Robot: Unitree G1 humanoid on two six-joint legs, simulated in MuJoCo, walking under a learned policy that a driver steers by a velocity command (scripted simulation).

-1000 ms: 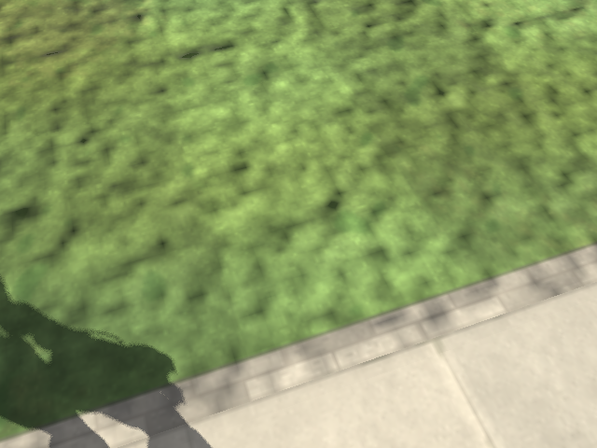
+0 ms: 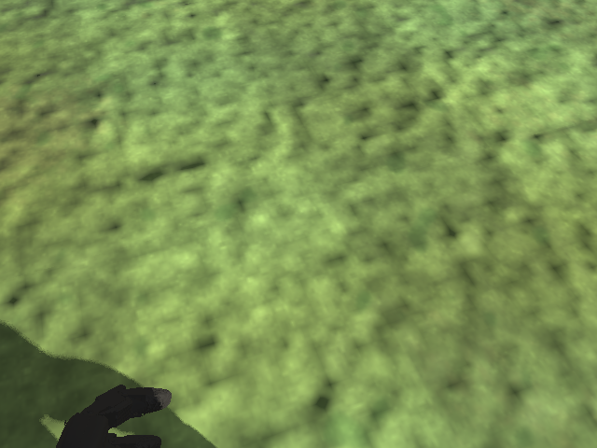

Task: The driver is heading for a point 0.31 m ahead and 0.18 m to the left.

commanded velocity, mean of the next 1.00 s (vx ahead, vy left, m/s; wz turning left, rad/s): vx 0.27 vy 0.00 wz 0.31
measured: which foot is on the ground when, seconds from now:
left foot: down 0.00-0.00, up 0.02-0.48, down 0.50-1.00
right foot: down 0.00-0.50, up 0.52-0.88, down 0.90-1.00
